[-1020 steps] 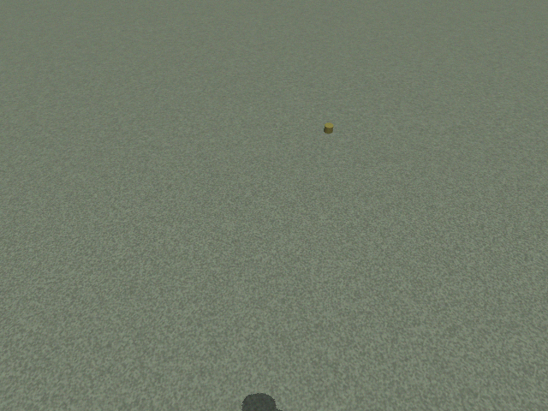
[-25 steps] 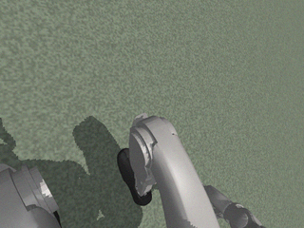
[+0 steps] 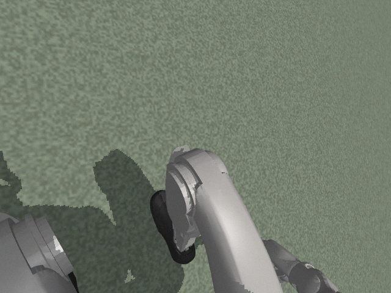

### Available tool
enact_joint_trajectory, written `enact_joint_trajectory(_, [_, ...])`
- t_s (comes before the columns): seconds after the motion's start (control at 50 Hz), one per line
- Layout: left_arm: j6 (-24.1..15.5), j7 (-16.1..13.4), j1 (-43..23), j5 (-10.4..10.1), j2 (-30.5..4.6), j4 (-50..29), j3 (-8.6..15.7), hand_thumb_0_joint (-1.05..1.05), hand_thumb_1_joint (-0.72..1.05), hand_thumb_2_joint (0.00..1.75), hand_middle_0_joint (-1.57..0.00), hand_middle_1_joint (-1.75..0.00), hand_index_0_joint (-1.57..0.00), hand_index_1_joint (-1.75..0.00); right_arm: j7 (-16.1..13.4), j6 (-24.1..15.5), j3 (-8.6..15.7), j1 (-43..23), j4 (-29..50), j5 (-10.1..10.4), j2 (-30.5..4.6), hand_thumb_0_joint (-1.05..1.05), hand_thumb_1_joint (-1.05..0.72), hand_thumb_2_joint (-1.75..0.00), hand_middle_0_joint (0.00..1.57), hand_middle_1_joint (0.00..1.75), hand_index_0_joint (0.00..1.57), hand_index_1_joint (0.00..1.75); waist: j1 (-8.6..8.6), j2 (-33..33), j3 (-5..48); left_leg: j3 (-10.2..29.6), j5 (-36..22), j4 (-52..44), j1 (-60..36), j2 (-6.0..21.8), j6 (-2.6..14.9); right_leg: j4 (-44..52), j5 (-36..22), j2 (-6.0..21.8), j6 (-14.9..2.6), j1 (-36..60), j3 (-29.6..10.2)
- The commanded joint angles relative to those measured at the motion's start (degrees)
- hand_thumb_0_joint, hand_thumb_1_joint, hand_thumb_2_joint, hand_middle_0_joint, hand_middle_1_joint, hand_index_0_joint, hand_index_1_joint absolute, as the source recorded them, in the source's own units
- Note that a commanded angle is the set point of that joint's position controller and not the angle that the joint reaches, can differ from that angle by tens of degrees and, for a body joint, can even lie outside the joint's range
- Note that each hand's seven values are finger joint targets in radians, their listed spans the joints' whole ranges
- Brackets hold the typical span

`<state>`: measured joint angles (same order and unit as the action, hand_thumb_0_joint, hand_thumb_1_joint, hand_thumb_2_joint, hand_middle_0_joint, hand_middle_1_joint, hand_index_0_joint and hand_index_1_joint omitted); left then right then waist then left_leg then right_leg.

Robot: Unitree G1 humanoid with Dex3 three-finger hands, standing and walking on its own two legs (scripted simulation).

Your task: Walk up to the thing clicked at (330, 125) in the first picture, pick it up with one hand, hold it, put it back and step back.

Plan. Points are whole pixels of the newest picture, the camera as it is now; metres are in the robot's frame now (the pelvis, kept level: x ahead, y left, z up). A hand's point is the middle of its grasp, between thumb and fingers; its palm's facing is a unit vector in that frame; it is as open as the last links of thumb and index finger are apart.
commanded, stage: close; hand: left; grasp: from above
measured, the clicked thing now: out of the picture +0.44 +0.41 -0.28
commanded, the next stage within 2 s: settle in 1.20 s
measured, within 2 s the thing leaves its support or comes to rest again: leaves its support in 1.54 s
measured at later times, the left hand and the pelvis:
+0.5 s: hand out of the picture +0.43 +0.39 -0.25, palm faces -0.42 -0.20 -0.89, open 10.5 cm; pelvis +0.00 +0.00 +0.00, yaw +0 degrees
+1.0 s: hand out of the picture +0.43 +0.39 -0.25, palm faces -0.41 -0.20 -0.89, open 8.1 cm; pelvis +0.00 +0.00 +0.00, yaw +0 degrees
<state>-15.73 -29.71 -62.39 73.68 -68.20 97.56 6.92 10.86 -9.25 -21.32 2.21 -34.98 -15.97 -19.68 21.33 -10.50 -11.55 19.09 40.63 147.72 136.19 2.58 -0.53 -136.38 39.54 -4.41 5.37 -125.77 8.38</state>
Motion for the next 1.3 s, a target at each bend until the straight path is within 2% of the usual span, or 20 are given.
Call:
enact_joint_trajectory(0.0, [-0.4,-2.0,-11.6,-1.4,-15.5,-7.1,1.2,0.0,-0.15,0.67,-0.27,-0.91,-0.32,-0.85,-0.9,0.1,5.5,9.2,-0.7,0.2,-20.0,0.0,-0.89,-0.89,0.2,0.3,0.2,0.3,2.11,34.7,35.6,-7.4,-14.3,-15.3,-31.1,2.2,0.12,9.8,-16.1,-1.6,-5.54,16.4,8.7])
enact_joint_trajectory(0.04, [-0.6,-2.2,-12.6,-1.0,-16.3,-8.8,1.8,0.0,-0.13,0.66,-0.29,-0.88,-0.33,-0.83,-1.1,0.3,5.7,9.5,-0.7,-0.2,-20.2,0.0,-0.88,-0.89,0.2,0.3,0.2,0.3,1.98,35.8,37.6,-7.5,-15.4,-15.5,-32.7,2.3,0.03,9.8,-16.9,-1.7,-5.52,17.4,8.7])
enact_joint_trajectory(0.14, [-0.3,-1.8,-10.2,-1.1,-13.7,-6.1,0.8,0.0,-0.06,0.61,-0.34,-0.84,-0.39,-0.79,-0.9,0.3,5.2,9.5,-0.8,-0.2,-19.3,0.0,-0.88,-0.89,0.2,0.3,0.2,0.3,2.75,33.7,34.8,-7.7,-14.9,-14.7,-30.8,2.3,0.35,10.2,-16.5,-1.8,-5.19,16.7,8.6])
enact_joint_trajectory(0.2, [-0.8,-2.0,-12.2,-1.4,-15.4,-8.7,1.4,0.0,-0.06,0.61,-0.35,-0.83,-0.39,-0.78,-1.2,0.2,5.8,9.5,-0.8,0.0,-20.3,0.0,-0.89,-0.9,0.2,0.3,0.2,0.3,2.29,35.3,36.5,-7.5,-15.2,-15.0,-32.4,2.3,0.2,10.1,-16.8,-1.6,-5.46,16.9,8.6])
enact_joint_trajectory(0.24, [-0.5,-1.7,-9.8,-1.2,-13.5,-5.5,0.2,0.0,-0.01,0.57,-0.37,-0.81,-0.42,-0.76,-0.8,0.1,4.9,9.2,-1.0,-0.1,-19.3,0.0,-0.88,-0.89,0.2,0.3,0.2,0.3,2.56,34.6,34.3,-7.1,-15.1,-15.1,-31.7,2.4,-0.03,9.4,-16.1,-1.5,-5.52,15.6,9.0])
enact_joint_trajectory(0.32, [-1.2,-2.0,-11.9,-1.1,-16.2,-8.8,1.7,0.0,0.05,0.56,-0.43,-0.79,-0.48,-0.74,-1.1,0.3,5.5,9.0,-0.8,-0.1,-20.0,0.0,-0.88,-0.89,0.2,0.3,0.2,0.3,1.7,35.8,37.2,-7.3,-15.3,-15.3,-33.0,2.4,-0.03,9.6,-16.5,-1.5,-5.58,16.7,8.9])
enact_joint_trajectory(0.4, [-1.1,-2.0,-12.3,-1.1,-14.1,-9.5,0.5,0.0,0.09,0.52,-0.45,-0.76,-0.5,-0.7,-0.9,0.1,6.0,9.3,-0.7,-0.2,-20.1,0.0,-0.88,-0.89,0.2,0.3,0.2,0.3,2.4,35.7,35.2,-7.8,-15.2,-15.0,-31.8,2.2,0.1,9.8,-16.8,-1.6,-5.46,16.2,8.8])
enact_joint_trajectory(0.46, [-0.4,-2.0,-10.0,-0.9,-14.5,-5.5,1.3,0.0,0.11,0.51,-0.47,-0.74,-0.52,-0.68,-0.9,0.2,5.3,9.6,-0.8,0.0,-19.3,0.0,-0.88,-0.89,0.2,0.3,0.2,0.3,2.2,33.8,35.5,-7.5,-14.9,-14.9,-31.2,2.3,0.24,9.9,-16.5,-1.5,-5.42,17.0,8.6])
enact_joint_trajectory(0.58, [-1.1,-1.8,-13.2,-1.3,-15.7,-10.8,1.5,0.0,0.18,0.5,-0.53,-0.73,-0.58,-0.67,-1.2,0.4,6.1,8.9,-0.4,-0.1,-20.0,0.0,-0.89,-0.89,0.2,0.3,0.2,0.3,1.47,35.6,38.0,-7.6,-15.9,-15.1,-32.8,2.3,0.04,9.8,-17.2,-1.6,-5.62,17.0,8.7])
enact_joint_trajectory(0.68, [-1.0,-1.3,-10.3,-0.9,-13.6,-6.8,0.3,0.0,0.26,0.44,-0.58,-0.69,-0.64,-0.63,-0.8,0.4,5.5,9.5,-1.2,-0.1,-19.5,0.0,-0.89,-0.89,0.2,0.3,0.2,0.3,2.62,34.7,34.6,-7.3,-15.8,-14.9,-31.9,2.3,0.05,9.6,-16.8,-1.4,-5.36,16.0,8.8])
enact_joint_trajectory(0.74, [-1.1,-1.4,-12.4,-0.8,-16.0,-10.3,1.8,0.0,0.28,0.43,-0.6,-0.67,-0.66,-0.61,-1.0,0.5,6.2,9.7,-1.2,-0.2,-20.1,0.0,-0.89,-0.89,0.2,0.3,0.2,0.3,1.48,36.0,37.5,-7.8,-16.3,-14.9,-33.4,2.3,0.08,9.8,-17.1,-1.5,-5.51,16.7,8.4])
enact_joint_trajectory(0.78, [-0.8,-1.7,-9.3,-1.2,-14.3,-6.7,1.5,0.0,0.29,0.43,-0.6,-0.67,-0.66,-0.61,-0.8,0.5,5.9,9.2,-1.0,-0.4,-19.8,0.0,-0.88,-0.89,0.2,0.3,0.2,0.3,1.98,34.1,36.2,-7.8,-16.1,-14.6,-31.9,2.3,0.31,10.4,-17.4,-1.6,-5.31,17.8,8.4])
enact_joint_trajectory(0.94, [-1.1,-2.3,-12.2,-1.0,-15.7,-9.5,2.2,0.0,0.4,0.39,-0.69,-0.63,-0.75,-0.56,-0.9,0.5,6.3,9.2,-0.8,-0.3,-20.2,0.0,-0.88,-0.89,0.2,0.3,0.2,0.3,1.74,35.7,38.1,-7.3,-16.5,-15.3,-33.2,2.4,-0.16,9.3,-17.5,-1.4,-5.61,16.5,9.1])
enact_joint_trajectory(1.0, [-0.2,-1.8,-10.0,-0.7,-13.4,-5.5,1.2,0.0,0.44,0.37,-0.72,-0.61,-0.78,-0.55,-0.7,0.4,5.9,9.8,-1.5,-0.1,-19.4,0.0,-0.89,-0.89,0.2,0.3,0.2,0.3,2.17,34.4,33.9,-7.3,-15.9,-15.4,-31.6,2.2,-0.09,9.2,-16.5,-1.4,-5.47,14.6,8.9])
enact_joint_trajectory(1.06, [-1.1,-1.9,-13.7,-0.8,-16.7,-11.1,2.2,0.0,0.49,0.38,-0.77,-0.6,-0.83,-0.54,-1.0,0.5,6.4,9.0,-0.5,-0.2,-20.6,0.0,-0.89,-0.9,0.2,0.3,0.2,0.3,1.51,36.7,37.7,-7.1,-16.6,-15.8,-33.7,2.3,-0.3,9.2,-17.4,-1.2,-5.66,16.3,8.9])
enact_joint_trajectory(1.08, [-0.5,-1.6,-10.3,-0.2,-15.6,-6.1,1.6,0.0,0.5,0.38,-0.77,-0.62,-0.83,-0.55,-0.9,0.5,6.2,9.0,-0.8,-0.2,-20.2,0.0,-0.89,-0.9,0.2,0.3,0.2,0.3,1.64,36.2,36.2,-7.3,-15.7,-15.4,-32.8,2.3,-0.17,9.0,-16.6,-1.2,-5.77,15.6,8.6])
enact_joint_trajectory(1.14, [-0.6,-1.0,-9.8,-0.9,-13.9,-6.5,1.2,0.0,0.56,0.36,-0.81,-0.6,-0.87,-0.53,-0.7,0.4,5.8,9.4,-0.8,-0.1,-19.2,0.0,-0.89,-0.89,0.2,0.3,0.2,0.3,1.99,33.5,34.1,-7.7,-13.8,-15.1,-30.4,2.0,0.18,9.7,-15.3,-1.3,-5.42,15.5,8.3])
enact_joint_trajectory(1.18, [-1.2,-1.1,-12.3,-1.2,-16.2,-9.6,2.2,0.0,0.57,0.38,-0.83,-0.59,-0.89,-0.53,-1.0,0.5,6.2,9.3,-0.6,-0.1,-20.3,0.0,-0.89,-0.9,0.2,0.3,0.2,0.3,1.93,34.9,37.5,-7.5,-14.5,-15.3,-32.3,2.2,0.14,9.9,-16.0,-1.4,-5.48,16.8,8.5])
enact_joint_trajectory(1.24, [-1.1,-0.8,-9.6,-1.5,-13.7,-6.5,1.2,0.0,0.61,0.34,-0.85,-0.57,-0.91,-0.5,-0.8,0.4,5.8,9.5,-1.1,-0.1,-19.5,0.0,-0.89,-0.9,0.2,0.3,0.2,0.3,2.2,33.5,34.7,-7.6,-14.5,-14.9,-30.5,2.1,0.18,9.8,-15.8,-1.4,-5.4,15.9,8.6])
enact_joint_trajectory(1.28, [-1.5,-1.0,-11.2,-1.4,-14.6,-8.6,1.3,0.0,0.63,0.36,-0.87,-0.57,-0.93,-0.51,-1.0,0.5,5.9,9.8,-1.0,0.0,-19.8,0.0,-0.89,-0.89,0.2,0.3,0.2,0.3,2.38,33.4,35.2,-7.8,-14.7,-14.6,-30.8,2.1,0.43,10.2,-16.3,-1.4,-5.22,16.8,8.4])
